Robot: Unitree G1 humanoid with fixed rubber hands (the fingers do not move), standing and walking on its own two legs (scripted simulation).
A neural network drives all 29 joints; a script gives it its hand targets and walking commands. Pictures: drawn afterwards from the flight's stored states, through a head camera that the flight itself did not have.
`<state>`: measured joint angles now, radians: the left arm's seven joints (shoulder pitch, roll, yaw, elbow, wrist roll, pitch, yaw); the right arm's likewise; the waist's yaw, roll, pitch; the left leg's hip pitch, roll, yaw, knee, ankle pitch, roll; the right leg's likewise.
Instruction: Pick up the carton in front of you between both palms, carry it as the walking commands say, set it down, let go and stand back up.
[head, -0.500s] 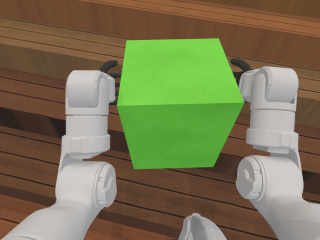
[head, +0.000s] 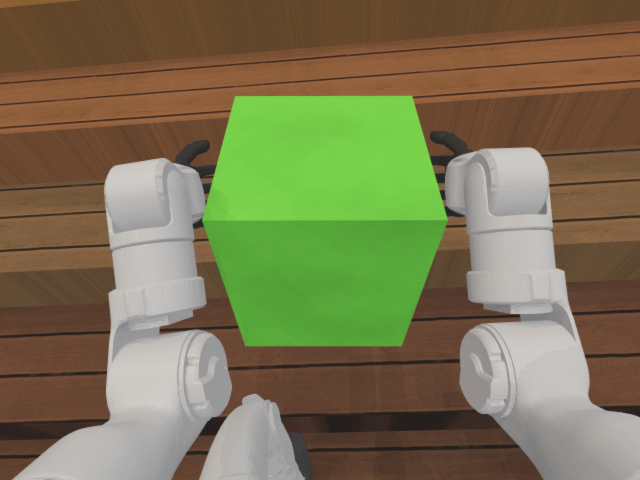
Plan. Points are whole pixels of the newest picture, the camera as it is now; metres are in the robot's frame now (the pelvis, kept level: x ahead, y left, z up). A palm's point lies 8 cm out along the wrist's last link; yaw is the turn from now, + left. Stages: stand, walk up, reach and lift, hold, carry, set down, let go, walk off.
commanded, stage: carry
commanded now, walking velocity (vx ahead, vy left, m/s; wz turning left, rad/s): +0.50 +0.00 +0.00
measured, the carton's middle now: (323, 228) +0.39 -0.05 +0.08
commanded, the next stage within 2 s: none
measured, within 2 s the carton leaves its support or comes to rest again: neither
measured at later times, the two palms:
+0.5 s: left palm out of the picture +0.67 +0.11 +0.38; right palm out of the picture +0.68 -0.19 +0.40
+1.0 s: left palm out of the picture +0.98 +0.10 +0.55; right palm out of the picture +0.96 -0.20 +0.53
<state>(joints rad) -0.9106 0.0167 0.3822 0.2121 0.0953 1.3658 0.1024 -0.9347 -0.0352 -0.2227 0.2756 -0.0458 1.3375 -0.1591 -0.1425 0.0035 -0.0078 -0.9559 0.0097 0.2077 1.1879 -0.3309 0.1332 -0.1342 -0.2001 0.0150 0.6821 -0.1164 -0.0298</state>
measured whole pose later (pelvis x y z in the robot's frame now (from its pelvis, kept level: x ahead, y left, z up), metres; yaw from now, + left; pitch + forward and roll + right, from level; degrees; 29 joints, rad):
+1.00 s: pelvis +0.59 -0.01 +0.34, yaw -1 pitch +5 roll +4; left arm -0.95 0.03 0.36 0.22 0.08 1.42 0.12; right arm -1.01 -0.07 -0.23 0.30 -0.04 1.41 -0.15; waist -0.06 0.03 -0.10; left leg -1.06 0.04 0.20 1.27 -0.29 0.14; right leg 0.03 -0.15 -0.08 0.23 -0.14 -0.05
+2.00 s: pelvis +1.17 -0.05 +0.68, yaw -1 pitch +3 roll +4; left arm -0.91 0.03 0.30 0.17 0.05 1.39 0.13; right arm -0.96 -0.07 -0.24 0.21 -0.07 1.41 -0.12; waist 0.02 0.02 -0.09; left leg -1.34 0.11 0.14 1.75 -0.42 0.13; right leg 0.03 -0.13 -0.09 0.21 -0.29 -0.04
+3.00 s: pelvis +1.72 -0.07 +0.85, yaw -1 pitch +5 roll +1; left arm -0.67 -0.05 0.26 0.11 0.11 1.26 0.11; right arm -0.73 -0.01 -0.22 0.17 -0.06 1.28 -0.12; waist -0.02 0.03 -0.05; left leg -0.63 0.09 0.07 0.66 -0.11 -0.03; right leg -0.15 -0.01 -0.12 0.28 -0.23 -0.04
